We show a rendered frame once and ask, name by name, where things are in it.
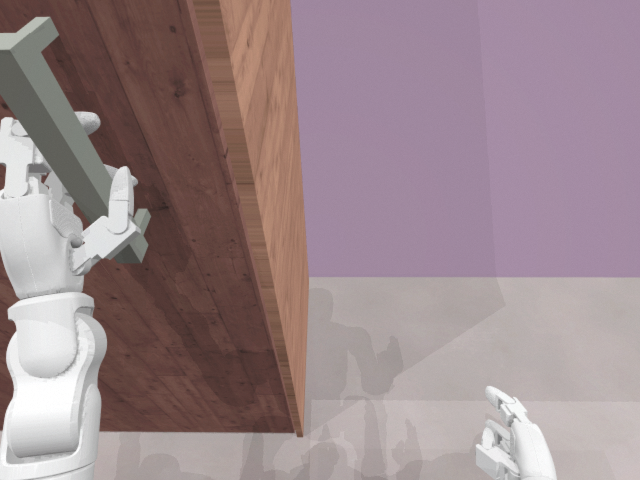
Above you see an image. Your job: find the wardrobe door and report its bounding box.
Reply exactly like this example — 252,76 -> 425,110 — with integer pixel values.
0,0 -> 295,433

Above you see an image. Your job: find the right robot hand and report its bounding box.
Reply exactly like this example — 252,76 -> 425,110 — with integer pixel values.
476,386 -> 557,480

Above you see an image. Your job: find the left robot hand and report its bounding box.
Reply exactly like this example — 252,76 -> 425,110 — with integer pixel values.
0,112 -> 141,300

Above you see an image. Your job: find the handle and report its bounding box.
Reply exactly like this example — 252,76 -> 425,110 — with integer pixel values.
0,17 -> 151,263

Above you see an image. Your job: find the robot left forearm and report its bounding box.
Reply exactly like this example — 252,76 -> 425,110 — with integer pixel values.
0,292 -> 107,480

